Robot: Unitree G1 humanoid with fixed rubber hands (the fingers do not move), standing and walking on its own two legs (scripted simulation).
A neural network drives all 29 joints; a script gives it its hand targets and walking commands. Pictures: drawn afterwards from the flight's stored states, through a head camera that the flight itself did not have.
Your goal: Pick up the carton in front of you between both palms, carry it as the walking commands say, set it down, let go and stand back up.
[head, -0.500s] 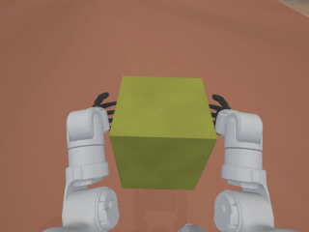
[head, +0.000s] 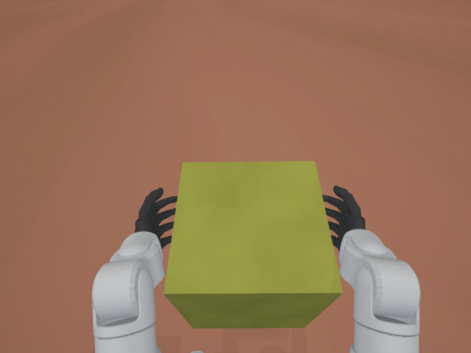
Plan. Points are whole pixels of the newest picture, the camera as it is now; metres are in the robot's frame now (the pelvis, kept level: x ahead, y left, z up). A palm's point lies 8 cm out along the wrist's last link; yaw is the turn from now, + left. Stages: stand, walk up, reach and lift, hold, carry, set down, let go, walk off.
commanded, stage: carry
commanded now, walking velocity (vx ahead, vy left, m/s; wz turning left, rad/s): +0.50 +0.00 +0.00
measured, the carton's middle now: (248, 252) +0.28 +0.00 +0.02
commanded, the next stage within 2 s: none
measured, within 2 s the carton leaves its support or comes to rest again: neither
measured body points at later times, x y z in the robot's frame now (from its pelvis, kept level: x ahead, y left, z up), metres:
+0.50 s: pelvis +0.30 +0.01 -0.01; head +0.26 +0.01 +0.44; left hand +0.56 +0.15 +0.09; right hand +0.54 -0.16 +0.09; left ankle +0.20 +0.11 -0.75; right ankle +0.44 -0.13 -0.72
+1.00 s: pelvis +0.61 -0.03 -0.01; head +0.59 -0.04 +0.44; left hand +0.86 +0.12 +0.10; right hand +0.86 -0.19 +0.09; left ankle +0.76 +0.11 -0.72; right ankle +0.49 -0.12 -0.75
